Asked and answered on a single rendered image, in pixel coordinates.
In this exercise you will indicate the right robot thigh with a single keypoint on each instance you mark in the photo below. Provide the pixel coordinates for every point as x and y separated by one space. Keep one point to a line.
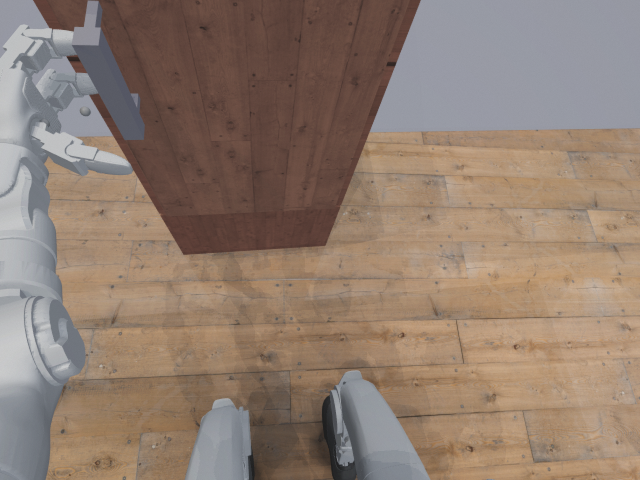
381 448

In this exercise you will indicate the robot left hand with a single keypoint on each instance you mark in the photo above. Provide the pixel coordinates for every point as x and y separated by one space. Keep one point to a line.
23 105

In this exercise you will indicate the cupboard door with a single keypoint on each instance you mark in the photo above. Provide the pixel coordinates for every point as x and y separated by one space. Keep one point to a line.
248 105

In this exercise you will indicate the handle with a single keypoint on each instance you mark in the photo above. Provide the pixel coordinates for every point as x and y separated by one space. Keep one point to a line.
97 58

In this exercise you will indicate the left robot upper arm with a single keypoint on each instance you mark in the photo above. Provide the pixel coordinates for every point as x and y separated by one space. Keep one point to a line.
40 349

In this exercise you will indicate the left robot forearm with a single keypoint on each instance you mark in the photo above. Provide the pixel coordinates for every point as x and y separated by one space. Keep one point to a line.
28 247

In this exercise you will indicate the right robot shin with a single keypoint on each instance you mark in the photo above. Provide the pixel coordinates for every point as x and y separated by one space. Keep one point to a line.
343 446

